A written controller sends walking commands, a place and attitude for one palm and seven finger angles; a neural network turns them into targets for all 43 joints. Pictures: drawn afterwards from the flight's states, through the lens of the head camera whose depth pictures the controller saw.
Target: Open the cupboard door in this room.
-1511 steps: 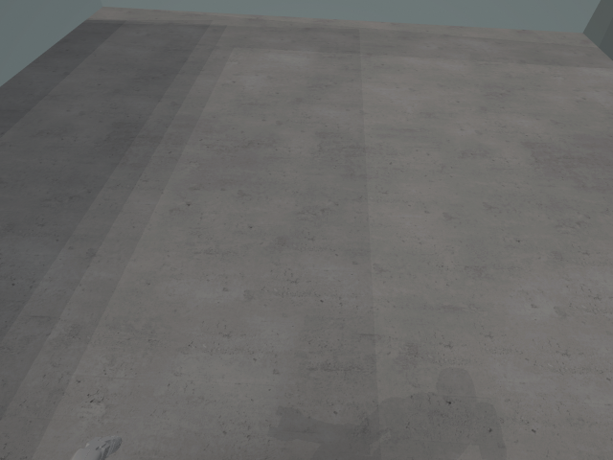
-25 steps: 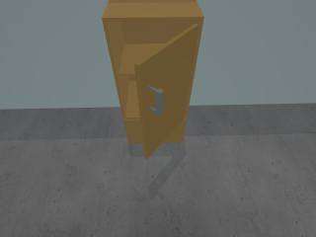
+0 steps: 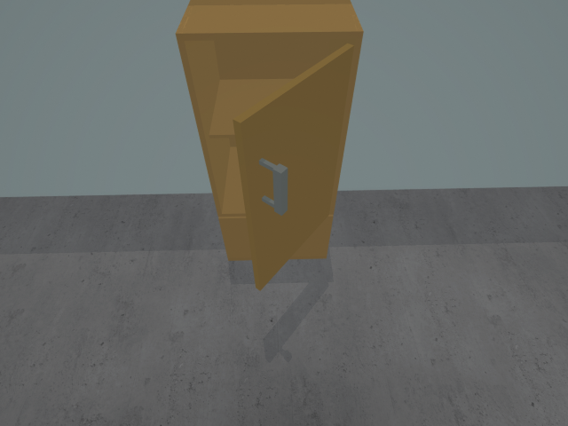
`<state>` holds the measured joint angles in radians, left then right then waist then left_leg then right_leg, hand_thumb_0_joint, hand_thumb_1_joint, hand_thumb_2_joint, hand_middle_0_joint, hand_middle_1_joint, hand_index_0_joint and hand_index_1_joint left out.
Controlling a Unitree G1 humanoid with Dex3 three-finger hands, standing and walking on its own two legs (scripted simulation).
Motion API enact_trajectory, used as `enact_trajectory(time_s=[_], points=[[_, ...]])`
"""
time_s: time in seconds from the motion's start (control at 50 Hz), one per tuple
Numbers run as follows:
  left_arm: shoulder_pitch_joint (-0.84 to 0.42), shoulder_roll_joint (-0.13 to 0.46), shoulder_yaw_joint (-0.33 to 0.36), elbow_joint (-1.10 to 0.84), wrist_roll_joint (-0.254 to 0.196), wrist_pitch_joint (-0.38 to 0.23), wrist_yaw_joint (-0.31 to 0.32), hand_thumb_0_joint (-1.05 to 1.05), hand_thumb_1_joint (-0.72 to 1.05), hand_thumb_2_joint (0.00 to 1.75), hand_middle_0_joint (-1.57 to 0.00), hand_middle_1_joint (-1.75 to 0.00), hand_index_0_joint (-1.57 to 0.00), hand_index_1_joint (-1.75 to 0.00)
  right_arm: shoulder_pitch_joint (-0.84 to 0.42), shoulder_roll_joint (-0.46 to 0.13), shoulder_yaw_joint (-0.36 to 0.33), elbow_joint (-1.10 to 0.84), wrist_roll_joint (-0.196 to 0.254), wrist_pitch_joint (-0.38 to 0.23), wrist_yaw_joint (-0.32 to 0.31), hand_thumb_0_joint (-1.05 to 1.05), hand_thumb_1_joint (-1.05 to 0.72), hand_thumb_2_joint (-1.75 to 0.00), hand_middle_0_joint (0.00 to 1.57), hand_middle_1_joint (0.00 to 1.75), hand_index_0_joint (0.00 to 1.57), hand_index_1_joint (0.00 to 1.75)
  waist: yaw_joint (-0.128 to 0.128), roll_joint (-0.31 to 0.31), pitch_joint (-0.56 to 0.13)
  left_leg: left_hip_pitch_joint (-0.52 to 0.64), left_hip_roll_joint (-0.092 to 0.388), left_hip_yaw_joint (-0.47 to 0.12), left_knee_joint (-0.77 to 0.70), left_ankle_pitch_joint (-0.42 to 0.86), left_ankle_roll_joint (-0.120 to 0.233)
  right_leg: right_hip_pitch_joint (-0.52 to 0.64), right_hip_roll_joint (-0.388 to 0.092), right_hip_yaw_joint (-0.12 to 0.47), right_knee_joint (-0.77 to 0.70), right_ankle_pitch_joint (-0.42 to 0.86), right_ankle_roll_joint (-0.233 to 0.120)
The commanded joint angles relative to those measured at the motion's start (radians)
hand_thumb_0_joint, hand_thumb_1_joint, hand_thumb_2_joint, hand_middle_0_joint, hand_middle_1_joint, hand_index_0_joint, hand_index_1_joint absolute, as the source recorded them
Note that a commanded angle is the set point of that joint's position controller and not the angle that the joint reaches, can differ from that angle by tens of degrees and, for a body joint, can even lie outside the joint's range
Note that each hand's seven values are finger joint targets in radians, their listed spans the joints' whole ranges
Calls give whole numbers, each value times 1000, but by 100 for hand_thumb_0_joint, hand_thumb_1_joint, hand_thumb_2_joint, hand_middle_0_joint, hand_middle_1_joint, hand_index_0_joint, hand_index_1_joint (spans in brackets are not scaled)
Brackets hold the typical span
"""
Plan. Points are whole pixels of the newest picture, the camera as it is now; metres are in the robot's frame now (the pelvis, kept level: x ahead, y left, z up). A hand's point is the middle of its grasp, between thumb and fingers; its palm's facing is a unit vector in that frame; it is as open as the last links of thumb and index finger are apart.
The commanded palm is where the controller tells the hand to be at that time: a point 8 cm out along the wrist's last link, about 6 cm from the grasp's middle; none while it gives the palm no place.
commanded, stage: walk to a spot facing it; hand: left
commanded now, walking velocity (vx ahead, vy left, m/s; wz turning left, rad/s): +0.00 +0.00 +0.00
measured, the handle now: (273, 186) +0.57 +0.06 -0.03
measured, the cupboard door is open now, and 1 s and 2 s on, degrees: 51 51 51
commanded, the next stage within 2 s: none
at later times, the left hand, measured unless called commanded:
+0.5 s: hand out of the picture +0.09 +0.19 -0.17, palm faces -0.13 -0.96 -0.26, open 7.4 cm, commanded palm none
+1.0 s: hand (217, 424) +0.16 +0.13 -0.19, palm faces -0.41 -0.89 -0.21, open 7.4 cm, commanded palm none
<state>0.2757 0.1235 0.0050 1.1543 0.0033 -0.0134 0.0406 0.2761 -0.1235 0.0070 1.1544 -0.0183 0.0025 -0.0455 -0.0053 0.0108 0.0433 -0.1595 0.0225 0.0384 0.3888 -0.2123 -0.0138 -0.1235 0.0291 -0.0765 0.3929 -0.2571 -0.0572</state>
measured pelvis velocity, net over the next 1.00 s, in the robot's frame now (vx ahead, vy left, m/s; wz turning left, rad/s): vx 0.02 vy -0.03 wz -0.51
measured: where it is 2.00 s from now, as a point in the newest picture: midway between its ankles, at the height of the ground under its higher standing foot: outside the picture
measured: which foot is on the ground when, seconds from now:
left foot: down 0.00-0.56, up 0.58-0.92, down 0.94-1.00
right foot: down 0.00-0.94, up 0.96-1.00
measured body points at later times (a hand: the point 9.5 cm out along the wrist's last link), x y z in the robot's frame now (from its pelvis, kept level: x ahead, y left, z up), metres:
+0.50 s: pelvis -0.01 -0.01 -0.01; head +0.04 -0.03 +0.43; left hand +0.10 +0.24 -0.15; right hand -0.02 -0.25 -0.17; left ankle +0.00 +0.13 -0.74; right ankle -0.04 -0.09 -0.71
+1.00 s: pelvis +0.02 -0.03 -0.01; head +0.07 -0.03 +0.43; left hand +0.18 +0.17 -0.17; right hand +0.01 -0.30 -0.14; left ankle +0.07 +0.09 -0.75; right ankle -0.04 -0.12 -0.72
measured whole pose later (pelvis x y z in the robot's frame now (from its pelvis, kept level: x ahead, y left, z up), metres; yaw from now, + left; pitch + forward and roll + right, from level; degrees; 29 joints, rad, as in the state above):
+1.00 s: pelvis +0.02 -0.03 -0.01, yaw -29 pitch +2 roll -1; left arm 0.21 0.23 0.09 0.93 0.02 0.06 -0.01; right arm 0.12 -0.19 -0.03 0.86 -0.02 0.00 -0.05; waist 0.03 -0.04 0.08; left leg -0.30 0.05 0.02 0.57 -0.28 -0.01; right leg -0.40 0.11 0.10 0.80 -0.47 0.00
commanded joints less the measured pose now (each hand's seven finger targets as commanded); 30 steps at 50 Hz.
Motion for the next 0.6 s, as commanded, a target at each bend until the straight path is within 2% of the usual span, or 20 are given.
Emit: enact_trajectory(time_s=[0.0,0.1,0.16,0.22,0.26,0.28,0.3,0.32,0.34,0.36,0.38,0.4,0.42,0.44,0.46,0.5,0.52,0.54,0.56,0.58], points=[[79,101,23,-17,1,-10,4,0,90,90,-20,-30,-20,-30,79,-79,-16,-14,-2,-5,-2,0,-90,-90,20,30,20,30,0,-10,29,3,79,-61,-45,154,38,-37,-136,115,-81,212,8],[57,135,57,-47,9,13,0,0,90,90,-20,-30,-20,-30,66,-105,-43,-39,-3,16,-12,0,-90,-90,20,30,20,30,-3,-32,24,-7,91,2,45,90,26,-79,-146,174,-32,299,-9],[36,156,79,-80,13,30,-7,0,90,90,-20,-30,-20,-30,45,-117,-61,-76,-2,28,-15,0,-90,-90,20,30,20,30,-5,-52,26,-30,87,36,100,10,19,-127,-155,225,-23,254,-29],[4,181,97,-111,15,37,-15,0,90,90,-20,-30,-20,-30,37,-120,-72,-105,-1,28,-15,0,-90,-90,20,30,20,30,-11,-61,7,-26,81,52,140,-32,16,-159,-163,279,-21,246,-49],[-9,179,103,-126,15,38,-17,0,90,90,-20,-30,-20,-30,36,-128,-77,-123,-1,25,-16,0,-90,-90,20,30,20,30,-13,-45,-18,1,98,43,139,-8,19,-173,-143,280,11,279,-43],[-25,184,105,-140,16,40,-20,0,90,90,-20,-30,-20,-30,42,-137,-81,-127,-2,22,-17,0,-90,-90,20,30,20,30,-19,-9,-18,17,121,25,109,10,26,-196,-125,267,41,283,-36],[-34,173,105,-152,15,41,-24,0,90,90,-20,-30,-20,-30,37,-156,-84,-135,-6,19,-19,0,-90,-90,20,30,20,30,-17,42,-16,43,164,-11,70,40,41,-236,-85,239,94,272,-20],[-47,164,104,-169,15,42,-29,0,90,90,-20,-30,-20,-30,45,-186,-89,-142,-9,15,-20,0,-90,-90,20,30,20,30,-21,124,-19,76,234,-69,14,83,72,-288,-39,186,191,225,0],[-66,142,103,-188,15,45,-34,0,90,90,-20,-30,-20,-30,62,-216,-95,-147,-14,11,-23,0,-90,-90,20,30,20,30,-27,226,-12,77,339,-153,-64,138,132,-338,4,114,355,18,20],[-95,140,103,-205,16,49,-37,0,90,90,-20,-30,-20,-30,72,-220,-95,-154,-15,6,-23,0,-90,-90,20,30,20,30,-29,253,-11,83,425,-200,-112,215,195,-393,-8,83,543,-242,35],[-113,146,109,-221,19,56,-43,0,90,90,-20,-30,-20,-30,63,-230,-92,-166,-21,4,-24,0,-90,-90,20,30,20,30,-27,191,0,46,450,-195,-121,210,220,-405,-36,103,639,-301,43],[-112,137,111,-228,19,56,-50,0,90,90,-20,-30,-20,-30,16,-235,-91,-187,-24,2,-22,0,-90,-90,20,30,20,30,0,138,6,28,427,-142,-98,236,209,-398,-61,114,634,-287,43],[-108,126,107,-233,19,56,-55,0,90,90,-20,-30,-20,-30,-26,-242,-91,-202,-28,0,-19,0,-90,-90,20,30,20,30,15,135,8,7,402,-77,-76,261,182,-364,-76,101,583,-262,45],[-99,120,104,-238,19,55,-59,0,90,90,-20,-30,-20,-30,-45,-249,-92,-213,-31,1,-16,0,-90,-90,20,30,20,30,18,144,-2,-2,381,-23,-49,280,159,-312,-80,72,510,-251,46],[-77,120,102,-236,19,52,-60,0,90,90,-20,-30,-20,-30,-52,-253,-95,-218,-30,2,-12,0,-90,-90,20,30,20,30,22,138,-24,1,362,15,-8,280,138,-260,-68,40,440,-233,45],[-17,142,107,-227,19,48,-62,0,90,90,-20,-30,-20,-30,-73,-272,-102,-232,-23,10,-5,0,-90,-90,20,30,20,30,49,108,-42,-35,313,88,106,216,82,-144,-40,-5,256,-68,45],[30,183,116,-214,21,43,-59,0,90,90,-20,-30,-20,-30,-86,-267,-105,-244,-14,15,0,0,-90,-90,20,30,20,30,75,31,-50,-109,261,133,223,105,39,-46,-48,21,122,86,36],[54,297,136,-217,32,28,-46,0,90,90,-20,-30,-20,-30,-80,-203,-97,-277,-1,21,8,0,-90,-90,20,30,20,30,84,-285,-57,-305,114,204,474,-201,-29,65,-257,373,-38,308,-45],[87,350,142,-217,17,25,-33,0,90,90,-20,-30,-20,-30,-121,-189,-93,-318,2,30,12,0,-90,-90,20,30,20,30,109,-314,-57,-381,39,94,676,-454,-41,34,-404,559,-76,510,-156],[67,345,137,-227,18,29,-24,0,90,90,-20,-30,-20,-30,-150,-185,-95,-312,6,34,10,0,-90,-90,20,30,20,30,95,-212,-45,-406,57,-9,760,-426,-31,3,-371,552,-61,379,-199]])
